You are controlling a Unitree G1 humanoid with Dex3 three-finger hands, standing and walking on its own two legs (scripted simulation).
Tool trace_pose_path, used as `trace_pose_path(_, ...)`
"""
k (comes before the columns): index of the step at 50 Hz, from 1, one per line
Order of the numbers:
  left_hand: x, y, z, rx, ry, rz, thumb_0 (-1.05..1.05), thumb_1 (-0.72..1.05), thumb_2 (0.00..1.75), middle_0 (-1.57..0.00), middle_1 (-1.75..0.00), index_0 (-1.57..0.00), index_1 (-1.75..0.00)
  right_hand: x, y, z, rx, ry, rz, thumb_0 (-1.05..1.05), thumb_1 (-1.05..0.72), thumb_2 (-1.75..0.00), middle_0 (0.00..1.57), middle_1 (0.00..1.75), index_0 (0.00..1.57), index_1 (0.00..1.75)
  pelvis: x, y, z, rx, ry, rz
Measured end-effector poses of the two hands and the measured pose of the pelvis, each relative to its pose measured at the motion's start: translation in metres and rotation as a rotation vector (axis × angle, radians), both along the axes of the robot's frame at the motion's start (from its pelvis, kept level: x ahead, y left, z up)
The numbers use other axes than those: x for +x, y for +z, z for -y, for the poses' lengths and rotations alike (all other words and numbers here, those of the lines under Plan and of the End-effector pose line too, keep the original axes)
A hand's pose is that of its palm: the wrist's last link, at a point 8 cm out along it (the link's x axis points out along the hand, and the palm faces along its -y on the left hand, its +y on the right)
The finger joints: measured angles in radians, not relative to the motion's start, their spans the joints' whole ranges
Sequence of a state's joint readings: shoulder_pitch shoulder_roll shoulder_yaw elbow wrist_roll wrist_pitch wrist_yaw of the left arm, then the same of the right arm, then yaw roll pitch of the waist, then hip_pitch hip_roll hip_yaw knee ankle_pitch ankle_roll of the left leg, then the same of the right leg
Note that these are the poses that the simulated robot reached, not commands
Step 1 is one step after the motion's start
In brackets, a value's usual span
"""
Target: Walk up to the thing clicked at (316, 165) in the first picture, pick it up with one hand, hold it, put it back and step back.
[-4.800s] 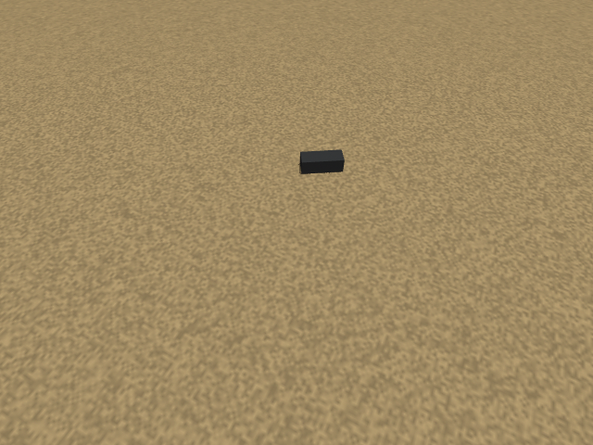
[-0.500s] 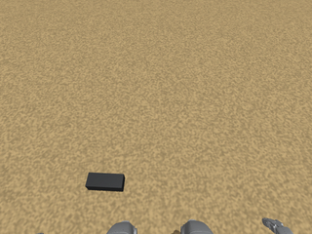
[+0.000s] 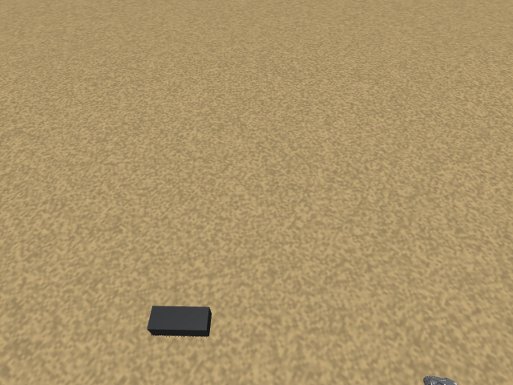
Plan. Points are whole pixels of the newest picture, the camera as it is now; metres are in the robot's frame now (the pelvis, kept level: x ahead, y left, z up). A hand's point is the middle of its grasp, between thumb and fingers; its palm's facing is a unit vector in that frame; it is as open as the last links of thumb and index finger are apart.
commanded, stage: walk up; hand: left
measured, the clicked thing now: (180, 321) +0.44 +0.30 -0.73
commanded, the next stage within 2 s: stand in 0.76 s
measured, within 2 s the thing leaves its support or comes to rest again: neither
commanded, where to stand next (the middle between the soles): +0.09 +0.02 m, yaw -1 degrees
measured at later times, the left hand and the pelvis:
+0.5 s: hand out of the picture +0.11 +0.26 -0.14, palm faces -0.08 -0.92 -0.39, open 7.4 cm; pelvis +0.01 +0.00 +0.01, yaw -2 degrees
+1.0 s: hand out of the picture +0.12 +0.25 -0.14, palm faces -0.08 -0.94 -0.34, open 7.4 cm; pelvis +0.02 +0.00 +0.02, yaw -2 degrees
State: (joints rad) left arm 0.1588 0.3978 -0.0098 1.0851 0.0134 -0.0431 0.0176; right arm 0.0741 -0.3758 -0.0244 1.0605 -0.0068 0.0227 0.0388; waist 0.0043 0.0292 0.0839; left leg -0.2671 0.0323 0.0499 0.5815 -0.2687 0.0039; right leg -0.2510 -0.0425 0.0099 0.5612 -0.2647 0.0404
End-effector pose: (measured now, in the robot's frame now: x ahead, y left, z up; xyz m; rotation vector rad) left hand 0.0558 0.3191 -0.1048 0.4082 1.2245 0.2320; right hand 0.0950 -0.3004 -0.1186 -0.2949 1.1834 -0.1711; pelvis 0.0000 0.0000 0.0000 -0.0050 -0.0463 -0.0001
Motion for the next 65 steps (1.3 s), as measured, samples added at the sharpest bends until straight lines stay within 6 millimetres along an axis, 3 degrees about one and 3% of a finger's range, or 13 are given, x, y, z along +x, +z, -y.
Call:
trace_pose_path(13,0.039,0.004,0.013,-0.036,-0.043,0.049,0.01,0.91,0.9,-0.21,-0.3,-0.21,-0.3,-0.003,0.012,0.006,-0.011,-0.046,0.001,0.01,-0.9,-0.9,0.21,0.3,0.2,0.3,0.005,0.008,-0.002,0.008,-0.021,0.0)
trace_pose_path(21,0.052,0.005,0.016,-0.044,-0.059,0.052,0.01,0.91,0.9,-0.2,-0.3,-0.21,-0.3,-0.012,0.013,0.006,-0.013,-0.075,-0.014,0.01,-0.9,-0.9,0.21,0.3,0.2,0.3,0.008,0.01,-0.002,0.01,-0.032,0.001)
trace_pose_path(38,0.056,0.005,0.015,-0.037,-0.06,0.017,0.01,0.91,0.9,-0.2,-0.3,-0.21,-0.3,-0.02,0.008,0.002,0.0,-0.101,-0.051,0.01,-0.9,-0.9,0.21,0.3,0.2,0.3,0.017,0.011,-0.005,0.012,-0.043,-0.005)
trace_pose_path(50,0.064,0.003,0.028,-0.088,-0.05,0.031,0.01,0.91,0.9,-0.2,-0.3,-0.2,-0.3,-0.003,0.017,-0.004,-0.003,-0.076,-0.013,0.01,-0.9,-0.9,0.21,0.3,0.2,0.3,0.02,0.017,0.0,0.012,-0.032,0.001)
trace_pose_path(65,0.049,0.003,0.036,-0.093,-0.031,0.008,0.01,0.91,0.9,-0.2,-0.3,-0.2,-0.3,-0.003,0.019,0.007,-0.013,-0.065,-0.018,0.01,-0.9,-0.9,0.21,0.3,0.2,0.3,0.019,0.018,0.008,0.008,-0.022,-0.001)
